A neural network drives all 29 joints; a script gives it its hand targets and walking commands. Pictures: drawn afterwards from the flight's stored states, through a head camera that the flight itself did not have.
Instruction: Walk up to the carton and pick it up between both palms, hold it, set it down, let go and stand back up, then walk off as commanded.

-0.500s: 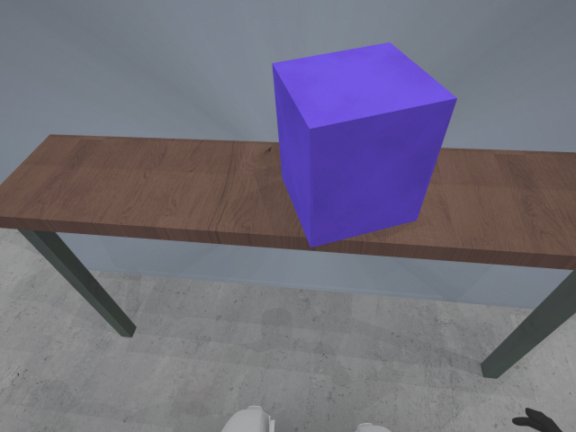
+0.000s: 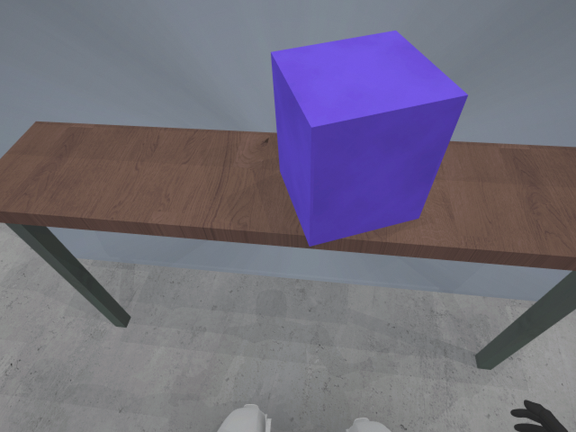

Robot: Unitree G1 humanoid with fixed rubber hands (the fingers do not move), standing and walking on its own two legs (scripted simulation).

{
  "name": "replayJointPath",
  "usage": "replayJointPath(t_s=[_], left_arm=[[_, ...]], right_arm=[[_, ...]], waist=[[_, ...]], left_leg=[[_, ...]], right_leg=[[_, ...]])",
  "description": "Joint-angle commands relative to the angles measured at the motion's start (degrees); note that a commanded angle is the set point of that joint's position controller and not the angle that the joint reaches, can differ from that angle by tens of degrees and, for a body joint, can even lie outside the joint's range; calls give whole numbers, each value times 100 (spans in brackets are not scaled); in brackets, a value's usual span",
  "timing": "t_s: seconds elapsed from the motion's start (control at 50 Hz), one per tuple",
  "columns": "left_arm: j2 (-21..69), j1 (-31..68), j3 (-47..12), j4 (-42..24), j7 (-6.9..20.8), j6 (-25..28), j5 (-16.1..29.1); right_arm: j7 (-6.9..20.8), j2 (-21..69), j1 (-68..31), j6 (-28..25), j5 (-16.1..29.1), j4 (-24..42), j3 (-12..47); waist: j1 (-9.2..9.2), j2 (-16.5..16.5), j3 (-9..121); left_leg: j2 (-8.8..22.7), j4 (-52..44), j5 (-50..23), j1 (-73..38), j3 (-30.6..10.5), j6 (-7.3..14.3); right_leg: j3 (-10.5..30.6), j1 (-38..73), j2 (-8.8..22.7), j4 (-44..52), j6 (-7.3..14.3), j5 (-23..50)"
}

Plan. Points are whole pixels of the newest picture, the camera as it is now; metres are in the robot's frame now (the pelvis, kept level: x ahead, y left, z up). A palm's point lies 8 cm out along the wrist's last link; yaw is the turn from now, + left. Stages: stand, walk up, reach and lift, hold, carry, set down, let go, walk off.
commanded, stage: walk up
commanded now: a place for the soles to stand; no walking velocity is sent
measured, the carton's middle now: (351, 142) +0.56 -0.04 +0.08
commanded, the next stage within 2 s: none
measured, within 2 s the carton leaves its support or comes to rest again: neither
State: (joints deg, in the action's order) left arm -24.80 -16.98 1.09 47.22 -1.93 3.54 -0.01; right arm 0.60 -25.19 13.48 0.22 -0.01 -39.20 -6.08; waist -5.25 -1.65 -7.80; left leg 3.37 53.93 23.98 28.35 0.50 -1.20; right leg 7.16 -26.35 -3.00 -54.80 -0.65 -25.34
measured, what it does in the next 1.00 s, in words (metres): stands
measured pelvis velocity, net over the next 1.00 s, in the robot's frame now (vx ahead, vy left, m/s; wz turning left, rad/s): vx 0.00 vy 0.00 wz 0.00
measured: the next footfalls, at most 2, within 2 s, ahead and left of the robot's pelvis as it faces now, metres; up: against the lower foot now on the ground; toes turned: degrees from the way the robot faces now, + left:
none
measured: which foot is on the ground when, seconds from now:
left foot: down 0.00-1.00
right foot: down 0.00-1.00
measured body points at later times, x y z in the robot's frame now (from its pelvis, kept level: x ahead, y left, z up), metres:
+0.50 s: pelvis +0.00 +0.00 +0.00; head +0.02 -0.01 +0.45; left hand +0.05 +0.34 -0.09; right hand +0.16 -0.32 -0.09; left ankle +0.07 +0.14 -0.68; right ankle +0.05 -0.14 -0.68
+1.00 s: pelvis +0.00 +0.00 +0.00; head +0.03 -0.01 +0.45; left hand +0.06 +0.34 -0.09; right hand +0.16 -0.31 -0.09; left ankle +0.07 +0.14 -0.68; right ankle +0.05 -0.14 -0.68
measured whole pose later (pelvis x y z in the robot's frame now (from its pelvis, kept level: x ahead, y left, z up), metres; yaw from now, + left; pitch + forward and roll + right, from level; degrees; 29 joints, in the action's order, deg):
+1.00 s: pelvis +0.00 +0.00 +0.00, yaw +0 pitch -3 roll +0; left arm -24.5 -15.0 1.1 47.2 -1.9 3.9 0.0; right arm 0.7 -24.5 12.8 -0.5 0.0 -39.2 -6.1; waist -5.2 -1.5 -5.8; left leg 3.0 53.0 22.2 28.2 0.5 -1.5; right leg 7.6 -26.6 -2.8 -54.7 -1.1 -25.5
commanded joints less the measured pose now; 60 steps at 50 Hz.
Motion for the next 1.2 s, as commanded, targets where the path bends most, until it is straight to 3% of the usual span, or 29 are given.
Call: replayJointPath(t_s=[0.0,0.04,0.06,0.1,0.12,0.14,0.2,0.24,0.3,0.34,0.38,0.42,0.44,0.5,0.54,0.58,0.62,0.66,0.7,0.72,0.76,0.84,0.9,0.94,1.0,1.02,1.04,1.12,1.18], left_arm=[[-1127,-99,416,-250,-46,87,-36],[-1206,-615,444,-55,-17,79,-53],[-1230,-677,471,23,1,114,-112],[-1691,-479,564,-33,1,198,-204],[-1931,-217,600,-183,-9,211,-187],[-1996,-2,614,-244,-34,207,-188],[-1533,409,473,-284,-46,136,-114],[-1148,395,368,-343,-42,118,-88],[-1224,-148,427,-166,-26,75,-67],[-1232,-576,448,23,19,80,-96],[-1525,-498,545,4,29,158,-204],[-1952,-80,598,-149,17,207,-221],[-1945,142,595,-202,-7,201,-193],[-1442,493,459,-289,-19,125,-133],[-1132,475,382,-327,-10,106,-116],[-1106,20,413,-254,-24,85,-76],[-1247,-494,470,-29,15,88,-74],[-1302,-667,500,80,36,156,-151],[-1863,-359,625,-43,35,217,-212],[-2012,-44,641,-177,6,235,-219],[-1840,271,582,-241,-31,205,-186],[-1234,457,413,-341,-19,134,-96],[-1160,-127,410,-182,-18,100,-58],[-1224,-445,433,-39,16,122,-97],[-1787,-180,557,-79,12,207,-187],[-1918,12,578,-177,-6,210,-191],[-1896,208,562,-219,-24,192,-194],[-1170,487,390,-300,1,108,-116],[-1121,-65,422,-181,3,92,-77]], right_arm=[[-68,-1386,-220,-211,-116,152,-345],[-45,-1415,-800,-193,-121,236,-305],[-32,-1257,-918,-163,-104,276,-260],[-33,-948,-970,-46,-61,351,-206],[-79,-953,-914,-32,-76,345,-196],[-90,-982,-793,-62,-86,274,-209],[-36,-976,-277,-194,-133,49,-251],[-32,-1195,-149,-218,-159,20,-343],[-55,-1461,-518,-205,-125,186,-309],[-27,-1351,-924,-191,-126,250,-269],[-12,-1059,-1027,-75,-97,334,-202],[-51,-959,-889,-36,-93,321,-213],[-53,-1019,-736,-67,-103,224,-231],[6,-1020,-261,-179,-165,20,-288],[-23,-1252,-65,-212,-174,20,-342],[-33,-1413,-295,-225,-177,136,-307],[-23,-1464,-800,-214,-154,222,-297],[4,-1168,-1075,-143,-133,323,-207],[-34,-919,-1015,-54,-93,365,-181],[-65,-960,-844,-55,-98,314,-194],[-37,-997,-630,-119,-117,151,-230],[-33,-1159,-155,-231,-172,49,-334],[-49,-1333,-502,-226,-126,189,-294],[-18,-1250,-890,-167,-109,262,-247],[-37,-868,-1024,-45,-70,327,-180],[-59,-869,-883,-47,-84,277,-186],[-49,-969,-715,-79,-115,222,-223],[-21,-1141,-228,-226,-174,31,-318],[-33,-1367,-472,-215,-165,188,-294]], waist=[[647,-600,1210],[356,-657,977],[295,-461,931],[424,926,644],[427,1080,579],[477,967,542],[811,505,724],[882,-165,1004],[539,-719,1041],[306,-641,779],[393,351,429],[480,1073,463],[526,981,318],[857,417,548],[923,-62,869],[611,-707,883],[358,-652,812],[257,-282,668],[392,1072,541],[434,1018,590],[617,823,462],[886,146,1188],[542,-580,1195],[363,-377,985],[460,905,425],[482,1087,554],[559,984,530],[855,34,742],[528,-730,929]], left_leg=[[1398,-2370,-59,-1224,-1959,1390],[1468,-2194,265,-507,-1816,1462],[1081,-1831,339,-226,-1430,1135],[-111,-238,894,463,-247,495],[-343,145,1085,463,-275,461],[-313,253,1223,370,-440,495],[-67,-1201,-187,-1049,-460,621],[568,-1826,-294,-1603,-1077,867],[1624,-2590,382,-733,-2145,1545],[1316,-2263,627,-172,-1669,1292],[262,-1042,1333,484,-665,652],[-376,60,1243,350,-301,447],[-305,51,1124,170,-416,468],[-146,-1359,315,-1144,-434,590],[561,-2129,581,-1555,-1199,865],[1455,-2816,846,-985,-2236,1380],[1627,-2604,842,-284,-2086,1560],[732,-1733,1006,99,-1119,918],[-311,-76,1025,565,-157,473],[-334,148,1203,491,-413,454],[-251,-256,843,-124,-385,481],[436,-1619,-759,-1674,-907,835],[1286,-2172,-131,-1052,-1763,1435],[955,-1832,209,-472,-1342,1122],[-309,-173,814,324,-185,493],[-359,-33,1042,285,-323,527],[-354,-180,944,-81,-352,519],[431,-1790,221,-1492,-883,821],[1379,-2548,456,-830,-1938,1420]], right_leg=[[-374,-473,-54,-194,281,551],[-378,35,36,163,325,-296],[-14,284,125,861,497,-79],[2363,226,1055,2388,1032,-101],[3270,29,1456,2695,1321,-18],[3464,-35,1624,2665,1505,266],[1806,-670,851,1719,967,1298],[507,-1000,305,861,508,1310],[-513,-323,-49,-243,267,-257],[-334,103,62,466,411,-388],[1425,7,617,2118,851,-765],[3389,-310,1485,2971,1363,-1014],[3372,-548,1479,2833,1439,-715],[1701,-995,729,1882,873,493],[418,-1186,230,807,475,832],[-453,-724,-73,-181,265,-12],[-523,-31,53,-79,263,-461],[399,102,281,1427,624,-470],[2816,117,1258,2801,1130,-587],[3551,-4,1566,2904,1378,-474],[2966,-407,1360,2544,1343,59],[700,-764,392,952,535,1652],[-339,-296,12,69,297,438],[47,76,139,919,477,89],[2688,-49,1166,2610,1103,-194],[3218,-67,1454,2757,1313,-167],[3123,-386,1429,2692,1360,-172],[647,-1144,388,1228,530,868],[-430,-424,-37,19,282,48]])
